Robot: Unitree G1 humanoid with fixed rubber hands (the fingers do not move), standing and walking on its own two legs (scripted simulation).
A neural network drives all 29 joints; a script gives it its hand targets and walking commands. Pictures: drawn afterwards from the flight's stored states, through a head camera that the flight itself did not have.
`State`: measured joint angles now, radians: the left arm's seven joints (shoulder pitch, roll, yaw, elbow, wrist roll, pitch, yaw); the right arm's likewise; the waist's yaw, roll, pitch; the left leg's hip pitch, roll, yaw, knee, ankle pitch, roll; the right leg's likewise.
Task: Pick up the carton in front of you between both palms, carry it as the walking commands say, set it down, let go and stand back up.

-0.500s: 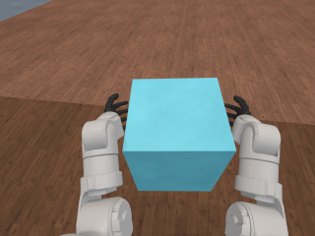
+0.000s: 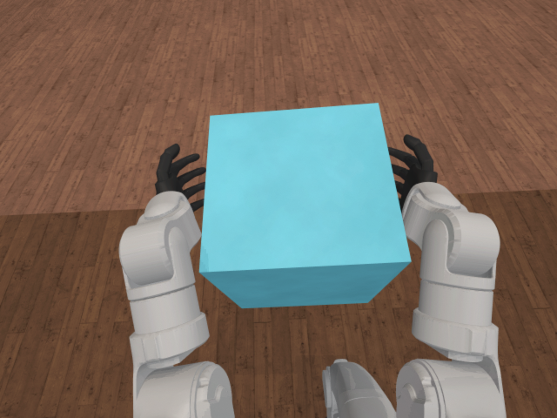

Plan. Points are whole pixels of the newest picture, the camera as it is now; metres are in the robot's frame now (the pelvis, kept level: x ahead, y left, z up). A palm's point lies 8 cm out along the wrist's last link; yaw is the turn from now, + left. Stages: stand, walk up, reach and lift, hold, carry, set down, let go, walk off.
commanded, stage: carry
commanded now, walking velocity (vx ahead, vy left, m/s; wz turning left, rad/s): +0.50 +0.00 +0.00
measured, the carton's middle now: (299, 221) +0.36 -0.03 +0.08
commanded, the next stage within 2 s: none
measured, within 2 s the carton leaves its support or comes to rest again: neither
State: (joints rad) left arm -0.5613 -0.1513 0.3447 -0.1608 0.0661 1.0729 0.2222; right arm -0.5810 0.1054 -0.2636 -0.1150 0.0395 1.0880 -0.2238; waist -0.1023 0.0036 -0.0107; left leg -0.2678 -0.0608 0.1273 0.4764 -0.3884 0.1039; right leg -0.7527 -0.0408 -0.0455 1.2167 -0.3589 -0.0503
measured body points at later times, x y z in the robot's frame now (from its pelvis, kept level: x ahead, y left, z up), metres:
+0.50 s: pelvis +0.32 -0.02 +0.03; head +0.34 -0.02 +0.48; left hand +0.66 +0.16 +0.17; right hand +0.69 -0.15 +0.17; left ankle +0.38 +0.11 -0.61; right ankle +0.31 -0.10 -0.70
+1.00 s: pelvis +0.62 +0.02 +0.07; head +0.64 +0.03 +0.52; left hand +0.98 +0.19 +0.21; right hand +0.98 -0.13 +0.22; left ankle +0.57 +0.11 -0.67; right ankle +0.74 -0.10 -0.61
